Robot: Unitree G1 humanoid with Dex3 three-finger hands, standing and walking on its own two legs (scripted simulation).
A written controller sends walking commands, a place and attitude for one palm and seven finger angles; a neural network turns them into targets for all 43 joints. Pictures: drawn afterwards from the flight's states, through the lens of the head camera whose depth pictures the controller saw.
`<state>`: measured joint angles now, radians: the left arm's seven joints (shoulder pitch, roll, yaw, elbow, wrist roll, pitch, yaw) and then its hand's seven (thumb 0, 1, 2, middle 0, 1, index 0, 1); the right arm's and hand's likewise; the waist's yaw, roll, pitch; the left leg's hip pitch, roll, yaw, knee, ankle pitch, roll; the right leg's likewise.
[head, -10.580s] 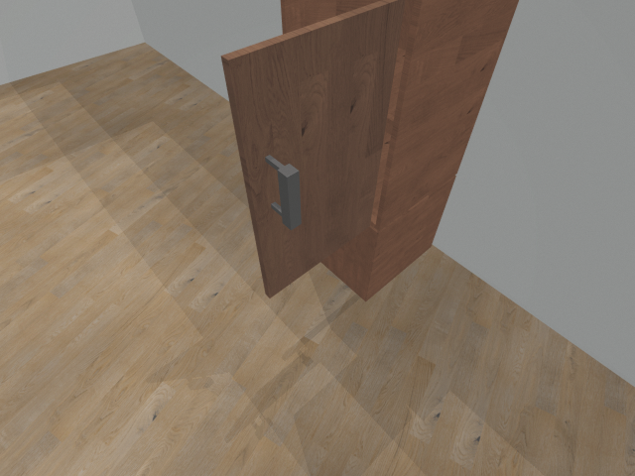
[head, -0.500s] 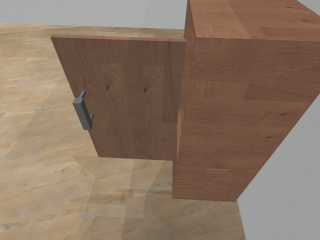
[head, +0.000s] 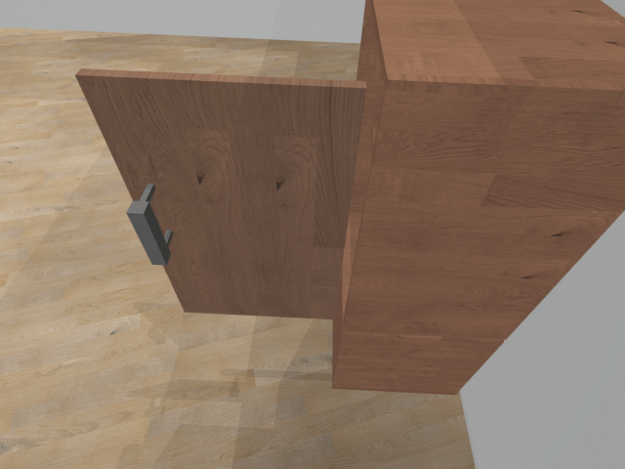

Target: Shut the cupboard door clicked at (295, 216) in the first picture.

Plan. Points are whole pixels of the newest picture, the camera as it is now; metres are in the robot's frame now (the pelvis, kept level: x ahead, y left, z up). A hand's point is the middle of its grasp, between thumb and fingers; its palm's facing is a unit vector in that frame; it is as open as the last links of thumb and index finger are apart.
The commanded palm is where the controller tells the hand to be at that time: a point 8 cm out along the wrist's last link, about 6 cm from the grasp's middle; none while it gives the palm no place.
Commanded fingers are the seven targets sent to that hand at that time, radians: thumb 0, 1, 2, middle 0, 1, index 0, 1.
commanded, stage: look again from close up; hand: left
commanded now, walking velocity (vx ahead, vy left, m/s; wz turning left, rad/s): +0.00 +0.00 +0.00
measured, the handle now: (155, 224) +0.47 +0.29 +0.00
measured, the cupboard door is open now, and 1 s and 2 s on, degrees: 90 90 90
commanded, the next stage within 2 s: shuffle to correct the standing spot in 0.46 s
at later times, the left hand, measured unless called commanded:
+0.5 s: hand out of the picture +0.05 +0.20 -0.17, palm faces +0.01 -0.97 -0.25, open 7.4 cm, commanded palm none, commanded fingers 0.00 0.90 0.90 -0.20 -0.30 -0.20 -0.30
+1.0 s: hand out of the picture +0.01 +0.25 -0.19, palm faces +0.08 -0.96 -0.26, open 7.4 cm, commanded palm none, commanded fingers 0.00 0.90 0.90 -0.20 -0.30 -0.20 -0.30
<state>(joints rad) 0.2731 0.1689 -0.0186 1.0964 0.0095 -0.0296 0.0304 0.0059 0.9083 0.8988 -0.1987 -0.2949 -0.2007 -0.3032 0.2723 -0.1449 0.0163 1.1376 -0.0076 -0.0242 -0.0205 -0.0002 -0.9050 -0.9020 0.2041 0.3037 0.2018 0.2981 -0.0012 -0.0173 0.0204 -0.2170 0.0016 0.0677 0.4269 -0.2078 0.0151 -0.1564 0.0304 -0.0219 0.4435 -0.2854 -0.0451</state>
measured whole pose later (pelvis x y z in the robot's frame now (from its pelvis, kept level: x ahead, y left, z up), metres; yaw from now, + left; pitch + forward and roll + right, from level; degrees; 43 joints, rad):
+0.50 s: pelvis +0.03 +0.00 +0.00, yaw +0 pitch +0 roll +1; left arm 0.24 0.23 -0.01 1.09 0.01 -0.03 0.03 0.01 0.91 0.90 -0.20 -0.29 -0.20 -0.30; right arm 0.17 -0.21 0.01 1.13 -0.01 -0.02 -0.03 0.00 -0.91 -0.90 0.20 0.30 0.20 0.30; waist 0.01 -0.02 0.02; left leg -0.15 -0.01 0.07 0.39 -0.23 0.01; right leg -0.09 0.02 -0.02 0.40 -0.31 -0.04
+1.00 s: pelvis +0.01 +0.05 -0.02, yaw +1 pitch -1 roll +2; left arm 0.30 0.22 0.05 1.01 0.02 0.04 0.04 0.01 0.90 0.90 -0.20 -0.30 -0.20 -0.30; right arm 0.21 -0.21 -0.04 0.98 -0.02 0.03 -0.01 0.00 -0.90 -0.90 0.20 0.30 0.20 0.30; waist 0.03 -0.06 0.07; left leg -0.31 0.00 0.06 0.56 -0.20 0.01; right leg -0.24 -0.08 0.01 0.72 -0.47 0.01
